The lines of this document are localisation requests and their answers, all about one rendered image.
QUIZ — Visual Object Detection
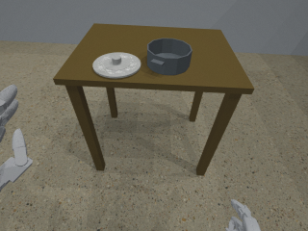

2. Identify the pot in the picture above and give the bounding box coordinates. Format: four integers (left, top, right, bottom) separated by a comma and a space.
147, 38, 193, 76

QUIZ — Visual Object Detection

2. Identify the lid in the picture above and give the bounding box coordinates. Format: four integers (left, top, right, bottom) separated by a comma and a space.
92, 52, 141, 79

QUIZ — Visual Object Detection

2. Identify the table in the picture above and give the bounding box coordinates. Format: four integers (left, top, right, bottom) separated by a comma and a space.
53, 23, 255, 176

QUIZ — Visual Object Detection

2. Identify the robot right hand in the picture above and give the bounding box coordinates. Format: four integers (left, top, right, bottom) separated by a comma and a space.
225, 199, 261, 231

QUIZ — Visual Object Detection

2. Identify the robot left hand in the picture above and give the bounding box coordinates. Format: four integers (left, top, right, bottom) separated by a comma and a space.
0, 84, 33, 192

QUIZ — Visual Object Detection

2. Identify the knob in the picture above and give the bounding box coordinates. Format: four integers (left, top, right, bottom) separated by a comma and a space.
112, 55, 122, 64

